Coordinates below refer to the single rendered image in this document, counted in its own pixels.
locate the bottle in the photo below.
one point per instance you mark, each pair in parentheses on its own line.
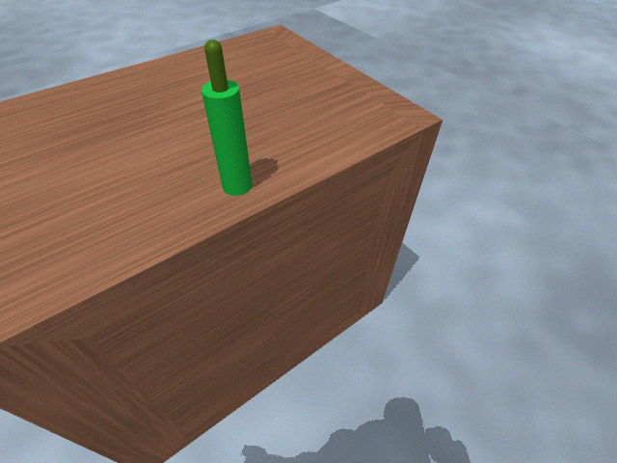
(223,108)

